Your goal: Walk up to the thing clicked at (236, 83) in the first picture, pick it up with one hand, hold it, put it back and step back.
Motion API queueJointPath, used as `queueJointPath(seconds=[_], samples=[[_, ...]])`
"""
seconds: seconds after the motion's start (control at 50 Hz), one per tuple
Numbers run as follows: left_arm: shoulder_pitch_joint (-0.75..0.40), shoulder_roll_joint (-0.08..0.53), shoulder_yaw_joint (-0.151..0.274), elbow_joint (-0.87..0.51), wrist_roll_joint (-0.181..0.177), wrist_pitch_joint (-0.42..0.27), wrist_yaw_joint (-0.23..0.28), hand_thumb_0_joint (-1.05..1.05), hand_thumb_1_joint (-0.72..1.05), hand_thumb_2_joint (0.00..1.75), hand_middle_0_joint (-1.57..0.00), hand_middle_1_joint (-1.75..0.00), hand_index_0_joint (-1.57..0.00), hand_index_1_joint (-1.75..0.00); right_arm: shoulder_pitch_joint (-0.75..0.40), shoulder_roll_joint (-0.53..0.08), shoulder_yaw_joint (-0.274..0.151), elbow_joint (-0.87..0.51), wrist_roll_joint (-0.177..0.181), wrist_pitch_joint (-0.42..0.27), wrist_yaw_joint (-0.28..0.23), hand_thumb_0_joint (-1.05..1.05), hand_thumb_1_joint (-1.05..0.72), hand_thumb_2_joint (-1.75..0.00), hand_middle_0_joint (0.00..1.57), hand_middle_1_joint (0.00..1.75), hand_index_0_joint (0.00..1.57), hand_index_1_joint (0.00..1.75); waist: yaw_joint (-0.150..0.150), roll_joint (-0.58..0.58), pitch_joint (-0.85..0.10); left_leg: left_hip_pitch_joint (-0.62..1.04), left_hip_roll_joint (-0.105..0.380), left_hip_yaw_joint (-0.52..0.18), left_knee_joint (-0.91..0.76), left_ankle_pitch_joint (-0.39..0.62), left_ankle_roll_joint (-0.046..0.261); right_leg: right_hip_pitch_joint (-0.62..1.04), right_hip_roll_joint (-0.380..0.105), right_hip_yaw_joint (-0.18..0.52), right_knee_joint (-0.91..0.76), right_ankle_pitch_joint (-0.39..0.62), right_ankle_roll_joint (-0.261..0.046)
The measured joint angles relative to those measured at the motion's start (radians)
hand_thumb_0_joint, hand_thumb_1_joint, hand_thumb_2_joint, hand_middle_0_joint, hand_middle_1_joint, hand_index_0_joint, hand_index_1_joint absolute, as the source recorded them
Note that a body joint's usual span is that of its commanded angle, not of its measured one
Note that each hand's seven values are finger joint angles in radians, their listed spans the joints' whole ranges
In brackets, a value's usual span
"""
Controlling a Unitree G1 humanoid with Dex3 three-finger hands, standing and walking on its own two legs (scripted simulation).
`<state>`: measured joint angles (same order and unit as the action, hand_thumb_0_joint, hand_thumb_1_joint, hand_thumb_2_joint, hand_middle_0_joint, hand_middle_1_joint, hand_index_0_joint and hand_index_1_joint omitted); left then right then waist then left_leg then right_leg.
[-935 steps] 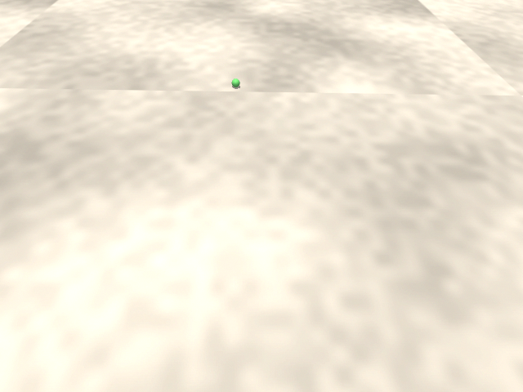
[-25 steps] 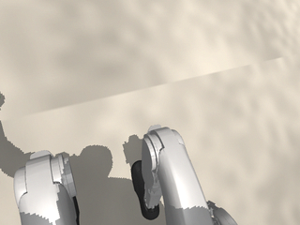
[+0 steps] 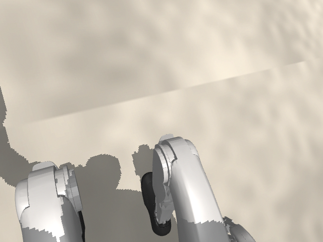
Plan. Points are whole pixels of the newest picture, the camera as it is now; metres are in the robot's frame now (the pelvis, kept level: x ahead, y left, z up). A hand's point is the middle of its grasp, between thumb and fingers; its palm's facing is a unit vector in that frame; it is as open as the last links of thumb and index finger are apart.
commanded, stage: approach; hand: left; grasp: from above
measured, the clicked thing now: out of the picture +0.49 +0.33 -0.29
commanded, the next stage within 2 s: close in in 0.46 s
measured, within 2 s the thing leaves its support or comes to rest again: neither
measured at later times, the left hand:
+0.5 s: hand out of the picture +0.47 +0.33 -0.18, palm faces -0.52 -0.11 -0.85, open 14.0 cm
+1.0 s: hand out of the picture +0.47 +0.31 -0.23, palm faces -0.44 -0.10 -0.90, open 14.0 cm
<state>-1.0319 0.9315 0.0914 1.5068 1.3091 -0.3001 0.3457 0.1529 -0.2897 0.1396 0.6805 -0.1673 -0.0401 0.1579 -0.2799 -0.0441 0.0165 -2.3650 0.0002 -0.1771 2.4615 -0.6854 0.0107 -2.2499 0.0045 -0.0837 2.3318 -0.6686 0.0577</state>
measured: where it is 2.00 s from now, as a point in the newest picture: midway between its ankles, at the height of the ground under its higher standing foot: (119, 229)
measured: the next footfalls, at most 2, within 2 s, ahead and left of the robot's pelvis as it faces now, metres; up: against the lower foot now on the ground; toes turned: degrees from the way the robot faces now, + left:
none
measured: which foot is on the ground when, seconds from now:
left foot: down 0.00-1.00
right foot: down 0.00-1.00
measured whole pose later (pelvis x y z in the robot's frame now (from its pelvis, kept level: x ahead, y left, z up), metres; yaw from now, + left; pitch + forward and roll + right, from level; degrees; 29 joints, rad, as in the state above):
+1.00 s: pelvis +0.00 +0.01 -0.01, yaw -2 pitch +31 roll -14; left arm -1.13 0.99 0.10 1.72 1.41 -0.27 0.56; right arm 0.11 -0.31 0.21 0.65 -0.22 -0.10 0.18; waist -0.37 -0.10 0.08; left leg -2.38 0.00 -0.21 2.52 -0.69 0.02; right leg -2.25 0.02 -0.11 2.36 -0.66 0.06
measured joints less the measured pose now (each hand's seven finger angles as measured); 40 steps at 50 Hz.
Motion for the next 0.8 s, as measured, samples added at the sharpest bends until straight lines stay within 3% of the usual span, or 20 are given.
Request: queueJointPath(seconds=[0.12, 0.26, 0.34, 0.44, 0.54, 0.62, 0.7, 0.8], samples=[[-0.068, -0.027, -0.035, 0.015, 0.018, 0.006, 0.044, 0.0, -0.49, 0.97, -0.13, -1.01, -0.12, -1.01, 0.006, 0.008, 0.009, 0.001, -0.009, -0.019, -0.004, 0.0, -0.9, -0.89, 0.2, 0.3, 0.2, 0.3, -0.029, -0.016, 0.0, -0.007, 0.001, -0.004, 0.004, -0.002, -0.006, -0.01, 0.002, -0.003, 0.004, 0.001, -0.002], [-0.106, -0.04, 0.014, 0.048, 0.044, 0.09, 0.106, 0.0, -0.5, 0.97, -0.12, -1.01, -0.12, -1.01, 0.027, 0.0, 0.02, -0.022, -0.006, -0.027, -0.003, 0.0, -0.91, -0.89, 0.2, 0.3, 0.2, 0.3, -0.079, 0.012, -0.002, -0.02, 0.005, -0.007, 0.003, -0.007, -0.006, -0.026, 0.006, -0.006, 0.0, 0.003, -0.004], [-0.087, -0.049, 0.034, 0.049, 0.008, 0.151, 0.094, 0.0, -0.5, 0.97, -0.12, -1.01, -0.11, -1.01, 0.04, -0.009, 0.031, -0.029, 0.009, -0.018, 0.004, 0.0, -0.91, -0.89, 0.2, 0.3, 0.2, 0.3, -0.08, 0.033, 0.001, -0.012, 0.015, 0.001, -0.006, -0.011, -0.002, -0.027, 0.013, 0.003, -0.006, 0.006, 0.005], [-0.037, -0.027, 0.043, 0.038, -0.059, 0.176, 0.009, 0.0, -0.5, 0.97, -0.12, -1.0, -0.11, -1.0, 0.035, -0.015, 0.042, -0.032, 0.027, -0.007, 0.003, 0.0, -0.9, -0.89, 0.2, 0.3, 0.2, 0.3, -0.065, 0.043, 0.018, 0.003, 0.02, 0.006, -0.013, -0.007, -0.002, -0.02, 0.017, 0.008, -0.01, 0.013, 0.013], [-0.002, 0.011, 0.036, 0.005, -0.096, 0.129, -0.088, 0.0, -0.5, 0.96, -0.12, -1.01, -0.12, -1.01, 0.018, -0.021, 0.042, -0.032, 0.022, 0.0, -0.01, 0.0, -0.91, -0.89, 0.2, 0.3, 0.2, 0.3, -0.033, 0.024, 0.048, 0.01, 0.013, 0.002, -0.01, 0.003, -0.006, -0.009, 0.012, 0.005, -0.005, 0.017, 0.009], [0.007, 0.029, 0.013, -0.041, -0.091, 0.043, -0.11, 0.0, -0.5, 0.96, -0.12, -1.02, -0.12, -1.02, 0.004, -0.028, 0.034, -0.028, 0.006, 0.005, -0.019, 0.0, -0.91, -0.89, 0.2, 0.3, 0.2, 0.3, -0.002, -0.003, 0.07, 0.008, 0.002, -0.013, 0.002, 0.008, -0.012, 0.002, 0.006, -0.009, 0.0, 0.015, 0.002], [0.004, 0.028, -0.007, -0.064, -0.054, -0.034, -0.066, 0.0, -0.5, 0.95, -0.11, -1.04, -0.12, -1.03, -0.01, -0.033, 0.027, -0.021, -0.011, 0.012, -0.021, 0.0, -0.91, -0.89, 0.2, 0.3, 0.2, 0.3, 0.012, -0.032, 0.07, 0.009, -0.005, -0.027, 0.017, 0.0, -0.014, 0.013, 0.003, -0.021, 0.006, 0.006, -0.001], [-0.019, 0.017, -0.008, 0.008, 0.011, -0.058, 0.045, 0.0, -0.51, 0.97, -0.1, -1.03, -0.1, -1.02, -0.033, -0.031, 0.028, -0.019, -0.025, 0.009, -0.014, 0.0, -0.9, -0.89, 0.2, 0.3, 0.2, 0.3, -0.011, -0.05, 0.044, 0.008, -0.008, -0.035, 0.033, -0.014, -0.009, 0.021, 0.003, -0.029, 0.012, -0.007, -0.006]])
